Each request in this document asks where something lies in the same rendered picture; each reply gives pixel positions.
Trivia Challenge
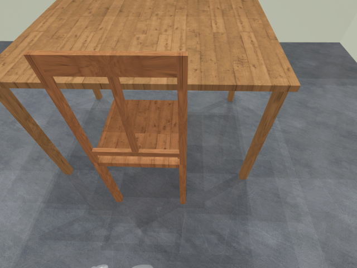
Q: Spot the chair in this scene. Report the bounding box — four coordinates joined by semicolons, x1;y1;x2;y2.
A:
24;50;188;204

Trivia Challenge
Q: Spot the table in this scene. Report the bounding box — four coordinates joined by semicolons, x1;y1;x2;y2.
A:
0;0;301;180

